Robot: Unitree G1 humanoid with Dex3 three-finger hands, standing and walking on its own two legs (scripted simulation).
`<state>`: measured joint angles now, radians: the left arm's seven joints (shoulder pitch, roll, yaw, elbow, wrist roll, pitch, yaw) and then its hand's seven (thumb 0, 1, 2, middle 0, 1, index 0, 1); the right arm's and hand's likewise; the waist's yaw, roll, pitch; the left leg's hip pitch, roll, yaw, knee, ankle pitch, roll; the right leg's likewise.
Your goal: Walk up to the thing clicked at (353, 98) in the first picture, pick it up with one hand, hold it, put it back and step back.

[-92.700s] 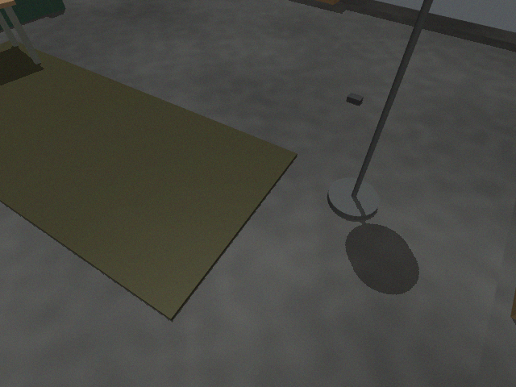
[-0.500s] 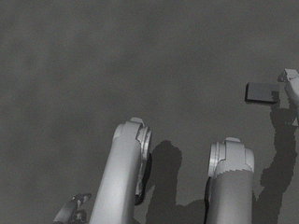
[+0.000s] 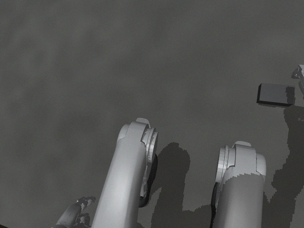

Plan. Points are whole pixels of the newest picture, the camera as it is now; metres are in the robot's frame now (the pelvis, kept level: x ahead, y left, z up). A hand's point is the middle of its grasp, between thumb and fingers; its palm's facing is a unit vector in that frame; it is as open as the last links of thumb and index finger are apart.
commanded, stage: rise first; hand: right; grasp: from above
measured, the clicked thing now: (274, 94) +0.49 -0.26 -0.31
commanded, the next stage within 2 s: approach in 1.08 s
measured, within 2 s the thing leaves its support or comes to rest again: neither
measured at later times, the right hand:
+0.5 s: hand out of the picture +0.45 -0.30 -0.20, palm faces -0.46 +0.07 -0.88, open 12.5 cm
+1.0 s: hand out of the picture +0.45 -0.29 -0.19, palm faces -0.46 +0.07 -0.88, open 11.9 cm
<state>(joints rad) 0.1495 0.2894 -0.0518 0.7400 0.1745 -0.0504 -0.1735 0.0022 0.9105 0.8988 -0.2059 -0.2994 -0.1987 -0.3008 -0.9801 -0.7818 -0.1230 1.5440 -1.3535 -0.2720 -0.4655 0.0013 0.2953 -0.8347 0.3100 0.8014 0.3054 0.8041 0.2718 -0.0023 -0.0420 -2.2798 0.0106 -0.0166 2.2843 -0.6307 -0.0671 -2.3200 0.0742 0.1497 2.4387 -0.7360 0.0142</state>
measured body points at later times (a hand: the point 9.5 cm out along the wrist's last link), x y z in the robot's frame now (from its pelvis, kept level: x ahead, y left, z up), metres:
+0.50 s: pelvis +0.00 +0.00 -0.01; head +0.25 -0.09 +0.36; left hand +0.03 +0.28 -0.09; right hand +0.47 -0.30 -0.14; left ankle +0.12 +0.16 -0.29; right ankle +0.06 -0.12 -0.30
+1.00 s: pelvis +0.00 +0.00 -0.01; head +0.24 -0.08 +0.36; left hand +0.04 +0.28 -0.09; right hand +0.47 -0.30 -0.14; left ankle +0.12 +0.16 -0.29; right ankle +0.06 -0.12 -0.30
